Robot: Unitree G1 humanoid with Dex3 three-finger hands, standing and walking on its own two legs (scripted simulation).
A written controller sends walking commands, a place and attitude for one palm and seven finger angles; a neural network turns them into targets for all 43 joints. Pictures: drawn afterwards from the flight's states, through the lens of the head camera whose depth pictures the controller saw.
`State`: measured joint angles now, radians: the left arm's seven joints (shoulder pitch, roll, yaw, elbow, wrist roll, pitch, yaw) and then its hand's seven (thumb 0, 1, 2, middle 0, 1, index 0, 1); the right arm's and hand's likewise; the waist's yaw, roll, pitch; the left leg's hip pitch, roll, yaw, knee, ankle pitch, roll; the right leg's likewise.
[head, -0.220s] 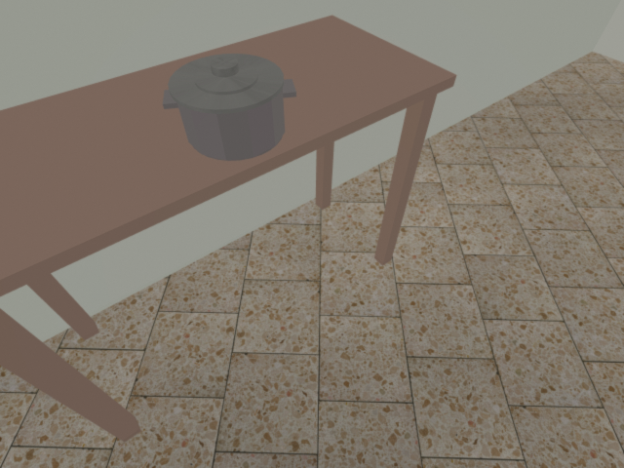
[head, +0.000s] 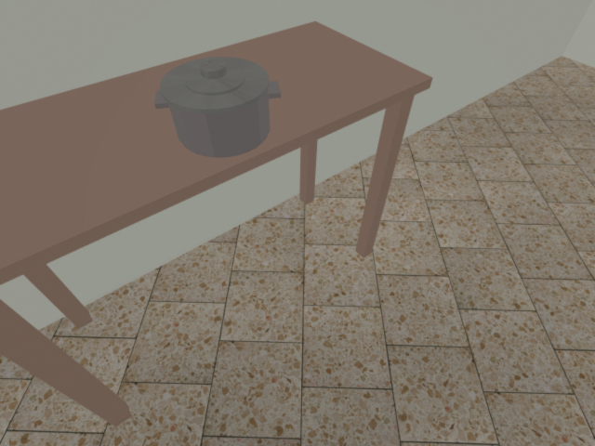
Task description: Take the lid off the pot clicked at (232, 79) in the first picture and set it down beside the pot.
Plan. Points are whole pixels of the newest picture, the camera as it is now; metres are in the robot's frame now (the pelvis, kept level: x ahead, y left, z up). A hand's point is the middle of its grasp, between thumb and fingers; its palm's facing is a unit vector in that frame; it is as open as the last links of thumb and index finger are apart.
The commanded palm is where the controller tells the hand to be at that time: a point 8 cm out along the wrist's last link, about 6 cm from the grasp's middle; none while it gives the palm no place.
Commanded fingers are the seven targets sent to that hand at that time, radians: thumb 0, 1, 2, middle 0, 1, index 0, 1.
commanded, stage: look at it before walking up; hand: left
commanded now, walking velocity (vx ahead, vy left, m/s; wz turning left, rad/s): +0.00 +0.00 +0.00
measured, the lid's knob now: (213, 69) +0.72 +0.20 +0.15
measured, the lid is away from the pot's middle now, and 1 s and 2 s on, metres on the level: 0.00 0.00 0.00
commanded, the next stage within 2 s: walk to a spot facing it in 0.42 s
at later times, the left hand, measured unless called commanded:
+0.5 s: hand out of the picture +0.01 +0.18 -0.17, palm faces +0.00 -0.98 -0.22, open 7.4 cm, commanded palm none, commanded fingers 0.00 0.90 0.90 -0.20 -0.30 -0.20 -0.30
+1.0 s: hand out of the picture +0.05 +0.15 -0.17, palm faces -0.12 -0.94 -0.32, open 7.4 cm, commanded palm none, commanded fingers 0.00 0.90 0.90 -0.20 -0.30 -0.20 -0.30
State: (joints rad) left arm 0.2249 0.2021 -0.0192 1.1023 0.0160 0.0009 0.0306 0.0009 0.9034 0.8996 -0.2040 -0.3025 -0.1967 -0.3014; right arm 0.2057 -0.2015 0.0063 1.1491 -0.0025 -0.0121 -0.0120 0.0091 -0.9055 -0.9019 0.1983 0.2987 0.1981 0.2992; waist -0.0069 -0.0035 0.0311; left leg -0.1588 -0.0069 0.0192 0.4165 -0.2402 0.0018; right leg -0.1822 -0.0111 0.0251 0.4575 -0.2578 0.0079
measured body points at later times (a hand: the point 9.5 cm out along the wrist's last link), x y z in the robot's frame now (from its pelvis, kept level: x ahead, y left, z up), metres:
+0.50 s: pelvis +0.00 +0.00 +0.00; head +0.02 -0.01 +0.45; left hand +0.01 +0.23 -0.16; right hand +0.02 -0.23 -0.16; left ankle -0.01 +0.12 -0.74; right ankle -0.01 -0.12 -0.74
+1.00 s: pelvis +0.00 -0.05 -0.02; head +0.04 -0.09 +0.43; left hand +0.06 +0.20 -0.14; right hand +0.02 -0.30 -0.18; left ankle -0.02 +0.11 -0.68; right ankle -0.02 -0.10 -0.74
